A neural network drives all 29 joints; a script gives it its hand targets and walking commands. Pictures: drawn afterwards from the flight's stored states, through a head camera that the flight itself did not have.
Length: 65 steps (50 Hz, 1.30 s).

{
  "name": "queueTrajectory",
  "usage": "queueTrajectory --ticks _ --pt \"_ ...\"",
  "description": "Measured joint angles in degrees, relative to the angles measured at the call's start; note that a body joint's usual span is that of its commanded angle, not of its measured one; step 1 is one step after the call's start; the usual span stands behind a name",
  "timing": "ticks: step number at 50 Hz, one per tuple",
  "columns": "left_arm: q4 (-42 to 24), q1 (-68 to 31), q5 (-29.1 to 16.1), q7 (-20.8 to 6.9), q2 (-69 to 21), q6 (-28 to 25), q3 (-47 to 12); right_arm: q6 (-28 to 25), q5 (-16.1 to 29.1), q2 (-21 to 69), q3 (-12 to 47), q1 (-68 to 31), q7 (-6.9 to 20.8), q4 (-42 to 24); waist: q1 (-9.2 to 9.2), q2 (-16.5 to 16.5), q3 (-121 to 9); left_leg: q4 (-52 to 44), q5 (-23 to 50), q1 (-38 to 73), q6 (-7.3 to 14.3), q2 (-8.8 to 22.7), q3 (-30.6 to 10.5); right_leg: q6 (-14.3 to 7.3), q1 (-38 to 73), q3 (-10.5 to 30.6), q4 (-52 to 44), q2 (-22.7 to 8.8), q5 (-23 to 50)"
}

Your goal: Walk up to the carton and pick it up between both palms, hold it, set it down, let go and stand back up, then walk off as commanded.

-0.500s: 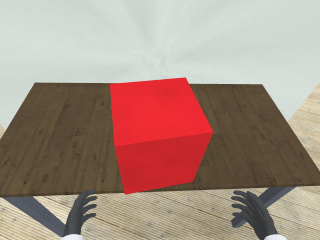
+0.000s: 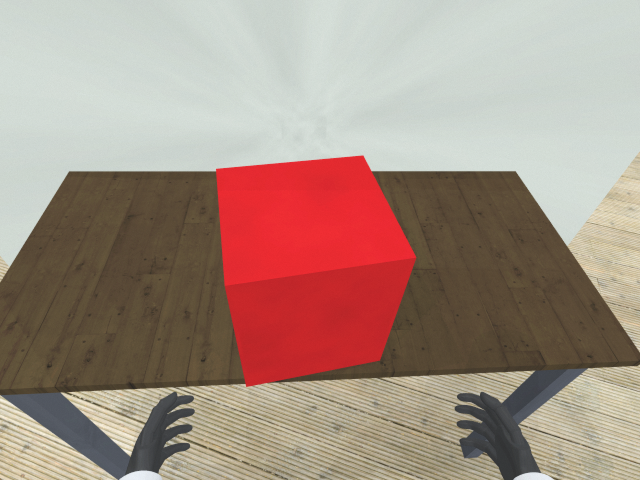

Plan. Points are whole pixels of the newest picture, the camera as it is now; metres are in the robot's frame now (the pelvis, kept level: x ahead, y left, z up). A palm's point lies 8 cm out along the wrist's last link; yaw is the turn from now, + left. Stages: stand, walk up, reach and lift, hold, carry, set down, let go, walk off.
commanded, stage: set down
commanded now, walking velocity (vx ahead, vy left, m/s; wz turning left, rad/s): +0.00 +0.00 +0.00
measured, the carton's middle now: (304, 272) +0.39 +0.05 +0.03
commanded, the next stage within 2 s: let go in 0.56 s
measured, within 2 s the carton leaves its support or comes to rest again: neither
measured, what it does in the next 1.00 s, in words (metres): stands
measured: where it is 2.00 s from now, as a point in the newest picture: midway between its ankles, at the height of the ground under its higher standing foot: outside the picture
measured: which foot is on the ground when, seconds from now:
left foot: down 0.00-1.00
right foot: down 0.00-1.00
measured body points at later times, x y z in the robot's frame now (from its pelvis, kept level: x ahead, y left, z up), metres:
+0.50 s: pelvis +0.00 +0.01 +0.00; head +0.02 +0.02 +0.45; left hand +0.17 +0.25 -0.08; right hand +0.17 -0.21 -0.08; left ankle +0.02 +0.14 -0.75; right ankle -0.03 -0.10 -0.75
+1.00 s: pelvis +0.01 +0.02 +0.00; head +0.01 +0.03 +0.44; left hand +0.18 +0.25 -0.09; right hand +0.17 -0.21 -0.09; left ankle +0.02 +0.14 -0.75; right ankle -0.03 -0.10 -0.75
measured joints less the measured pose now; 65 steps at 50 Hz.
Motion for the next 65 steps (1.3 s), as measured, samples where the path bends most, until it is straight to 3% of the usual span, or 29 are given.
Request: queueTrajectory --ticks 12,40,54,60,65 --pt "5.75 -3.15 -0.11 -1.62 1.42 1.55 0.45 0.88 -3.23 1.52 -0.62 -2.27 -1.49 3.45 -0.38 0.28 1.34 1.23 -0.48 -0.92 0.4 -0.26 0.5 0.39 -1.29 0.44 1.66 -0.34 -0.52" --pt "13.99 -8.02 0.72 -5.35 3.82 1.18 1.65 -4.21 -6.16 2.77 -0.63 -6.56 -3.83 15.9 -1.69 0.98 2.87 4.88 -3.68 -0.81 1.27 -0.7 0.91 1.38 -0.06 0.63 2.59 -0.97 -2.11" --pt "15.68 -8.82 0.68 -5.21 3.6 1.23 0.52 -4.59 -7.47 2.27 -1.14 -7.31 -3.48 16.84 -2.01 1.54 3.32 5.9 -3.91 -0.75 1.37 -0.72 0.82 1.44 -0.09 0.46 3.81 -1.02 -2.43" --pt "22.13 -8.69 2.92 -4.76 7.18 -3.8 1.2 3.29 -9.25 -1.72 -2.61 -6.0 -4.58 20.09 -1.31 1.21 0.65 9.01 -5.03 -4.24 1.32 -0.49 0.07 1.33 -3.1 -0.26 6.48 -0.8 -3.61" --pt "27.62 -6.73 3.21 -5.11 11.08 -5.52 2.55 5.44 -8.93 -5.94 -4.17 -3.88 -4.33 22.99 -1.21 0.9 -0.72 10.17 -5.78 -5.05 1.33 -0.47 -0.27 1.36 -3.5 -0.57 7.04 -0.79 -4.15"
